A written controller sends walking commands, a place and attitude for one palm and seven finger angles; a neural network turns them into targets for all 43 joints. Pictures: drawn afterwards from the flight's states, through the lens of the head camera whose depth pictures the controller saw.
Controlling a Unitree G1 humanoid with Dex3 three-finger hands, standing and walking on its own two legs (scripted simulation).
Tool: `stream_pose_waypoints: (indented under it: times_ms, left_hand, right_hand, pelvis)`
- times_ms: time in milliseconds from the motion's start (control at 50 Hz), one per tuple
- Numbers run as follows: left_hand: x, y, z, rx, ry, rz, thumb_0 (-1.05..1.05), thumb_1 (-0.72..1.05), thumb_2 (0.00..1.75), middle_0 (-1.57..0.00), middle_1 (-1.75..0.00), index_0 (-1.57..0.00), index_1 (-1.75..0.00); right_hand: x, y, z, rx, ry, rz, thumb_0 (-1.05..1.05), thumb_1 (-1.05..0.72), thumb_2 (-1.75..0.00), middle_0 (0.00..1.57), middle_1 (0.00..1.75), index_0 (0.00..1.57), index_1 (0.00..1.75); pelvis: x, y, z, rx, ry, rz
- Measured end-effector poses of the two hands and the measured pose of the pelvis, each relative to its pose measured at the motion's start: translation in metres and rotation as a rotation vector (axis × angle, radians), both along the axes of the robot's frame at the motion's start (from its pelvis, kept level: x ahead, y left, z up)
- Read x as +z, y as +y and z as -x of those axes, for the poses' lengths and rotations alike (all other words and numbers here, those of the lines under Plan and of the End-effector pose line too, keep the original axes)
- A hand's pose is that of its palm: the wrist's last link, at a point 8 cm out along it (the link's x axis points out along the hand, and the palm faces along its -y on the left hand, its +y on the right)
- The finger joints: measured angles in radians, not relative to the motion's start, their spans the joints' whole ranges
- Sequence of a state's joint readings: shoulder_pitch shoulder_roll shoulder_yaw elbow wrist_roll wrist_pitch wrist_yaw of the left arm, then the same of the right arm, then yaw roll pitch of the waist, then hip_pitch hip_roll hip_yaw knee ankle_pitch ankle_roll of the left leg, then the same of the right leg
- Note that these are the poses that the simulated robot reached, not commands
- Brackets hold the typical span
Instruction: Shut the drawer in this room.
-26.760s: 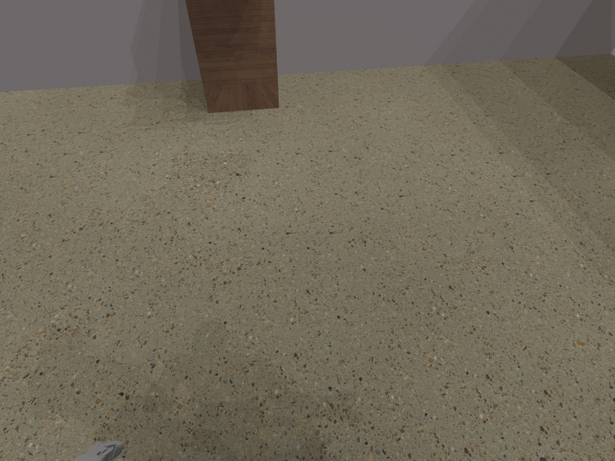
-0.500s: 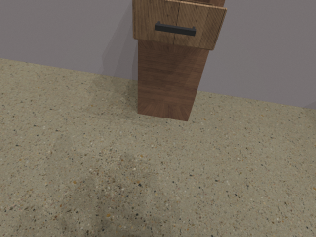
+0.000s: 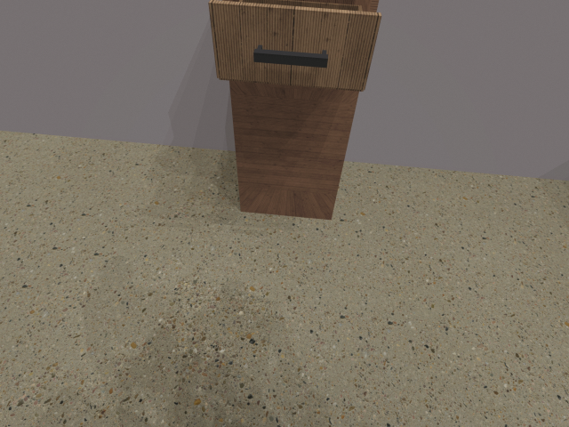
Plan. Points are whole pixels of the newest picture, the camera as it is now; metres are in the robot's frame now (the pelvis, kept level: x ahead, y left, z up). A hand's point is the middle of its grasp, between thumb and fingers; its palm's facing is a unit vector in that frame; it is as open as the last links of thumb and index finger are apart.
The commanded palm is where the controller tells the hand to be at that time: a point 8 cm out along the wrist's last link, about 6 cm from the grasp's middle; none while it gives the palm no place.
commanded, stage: look at it before walking up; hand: left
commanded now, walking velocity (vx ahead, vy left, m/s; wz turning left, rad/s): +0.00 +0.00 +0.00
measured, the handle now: (291, 54) +0.88 +0.04 +0.11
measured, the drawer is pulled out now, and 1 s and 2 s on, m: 0.24 0.24 0.24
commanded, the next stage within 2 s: walk to a spot facing it in 0.38 s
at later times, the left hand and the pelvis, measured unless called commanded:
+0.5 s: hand out of the picture -0.04 +0.13 -0.18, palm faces +0.05 -0.99 -0.13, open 7.3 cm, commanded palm none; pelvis +0.00 -0.01 +0.00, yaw +0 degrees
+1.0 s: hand out of the picture +0.07 +0.15 -0.17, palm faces -0.11 -0.95 -0.28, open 7.3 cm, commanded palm none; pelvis +0.01 -0.05 -0.02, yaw -13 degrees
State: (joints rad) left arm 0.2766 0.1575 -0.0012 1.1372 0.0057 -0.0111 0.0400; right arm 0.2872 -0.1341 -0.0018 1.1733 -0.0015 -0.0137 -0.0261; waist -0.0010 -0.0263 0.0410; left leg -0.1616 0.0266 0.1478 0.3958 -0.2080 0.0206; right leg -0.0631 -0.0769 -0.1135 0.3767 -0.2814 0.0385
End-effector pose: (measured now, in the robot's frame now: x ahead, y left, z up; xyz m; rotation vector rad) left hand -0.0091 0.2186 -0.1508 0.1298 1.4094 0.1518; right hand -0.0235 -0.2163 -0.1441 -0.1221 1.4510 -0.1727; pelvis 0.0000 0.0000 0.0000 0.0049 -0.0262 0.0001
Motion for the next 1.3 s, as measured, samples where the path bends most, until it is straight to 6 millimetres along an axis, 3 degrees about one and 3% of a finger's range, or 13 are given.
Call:
stream_pose_waypoints:
  times_ms: [180,440,620,760,840,940,1000,1160,1300]
  left_hand:
    - [0.0,-0.015,0.013,0.007,0.036,0.015,0.0,0.91,0.9,-0.2,-0.3,-0.2,-0.3]
    - [-0.003,-0.034,0.03,0.031,0.064,0.049,0.0,0.91,0.9,-0.2,-0.3,-0.2,-0.3]
    - [-0.005,-0.031,0.03,0.021,0.087,0.044,0.0,0.91,0.9,-0.2,-0.3,-0.2,-0.3]
    - [-0.01,-0.009,0.004,-0.047,0.068,0.002,0.0,0.91,0.9,-0.2,-0.3,-0.2,-0.3]
    - [-0.005,-0.002,-0.027,-0.107,0.017,-0.041,0.0,0.91,0.9,-0.2,-0.3,-0.2,-0.3]
    - [0.003,-0.01,-0.07,-0.163,-0.112,-0.094,0.0,0.91,0.9,-0.2,-0.3,-0.2,-0.3]
    - [0.011,-0.019,-0.077,-0.17,-0.133,-0.101,0.0,0.91,0.9,-0.2,-0.3,-0.2,-0.3]
    - [0.022,-0.04,-0.077,-0.241,0.015,-0.045,0.0,0.91,0.9,-0.2,-0.3,-0.2,-0.3]
    - [0.013,-0.035,-0.108,-0.253,0.101,-0.018,0.0,0.9,0.9,-0.2,-0.3,-0.21,-0.3]
  right_hand:
    - [-0.003,0.01,0.016,-0.022,0.04,-0.04,0.0,-0.91,-0.9,0.2,0.3,0.2,0.3]
    - [-0.001,-0.005,-0.001,-0.004,0.003,-0.01,0.01,-0.92,-0.9,0.2,0.3,0.2,0.3]
    - [-0.003,-0.018,-0.011,-0.023,-0.026,0.024,0.01,-0.93,-0.9,0.2,0.3,0.2,0.3]
    - [-0.01,-0.029,-0.014,-0.092,-0.085,0.044,0.01,-0.92,-0.9,0.2,0.3,0.2,0.3]
    - [-0.018,-0.04,-0.013,-0.13,-0.129,0.032,0.0,-0.92,-0.9,0.2,0.3,0.2,0.3]
    - [-0.035,-0.063,-0.016,-0.154,-0.141,0.008,0.0,-0.91,-0.9,0.2,0.3,0.2,0.3]
    - [-0.026,-0.076,-0.035,-0.149,-0.158,0.008,0.01,-0.91,-0.9,0.2,0.3,0.2,0.3]
    - [0.012,-0.101,-0.12,-0.175,-0.354,0.051,0.01,-0.91,-0.9,0.2,0.3,0.19,0.3]
    - [0.021,-0.1,-0.192,-0.165,-0.399,0.082,0.01,-0.91,-0.9,0.2,0.3,0.19,0.3]
  pelvis:
    - [0.0,-0.006,0.002,0.0,0.003,0.001]
    - [-0.001,-0.012,0.001,0.003,0.004,0.003]
    - [-0.004,-0.013,0.004,-0.031,0.008,0.008]
    - [-0.013,-0.015,0.013,-0.102,0.023,0.002]
    - [-0.018,-0.022,0.013,-0.158,0.024,-0.01]
    - [-0.027,-0.04,0.004,-0.196,0.026,-0.005]
    - [-0.02,-0.048,-0.005,-0.227,0.021,-0.009]
    - [-0.001,-0.053,-0.045,-0.319,0.03,-0.023]
    - [-0.005,-0.045,-0.097,-0.373,0.035,-0.003]
